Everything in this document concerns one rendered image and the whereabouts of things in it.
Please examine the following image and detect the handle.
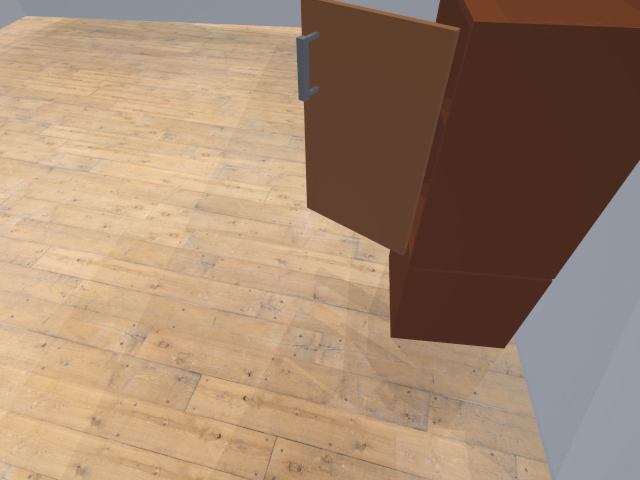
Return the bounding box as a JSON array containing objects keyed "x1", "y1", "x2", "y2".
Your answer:
[{"x1": 296, "y1": 32, "x2": 319, "y2": 102}]

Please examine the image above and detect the cupboard door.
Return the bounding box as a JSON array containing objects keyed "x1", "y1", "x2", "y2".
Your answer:
[{"x1": 301, "y1": 0, "x2": 461, "y2": 256}]

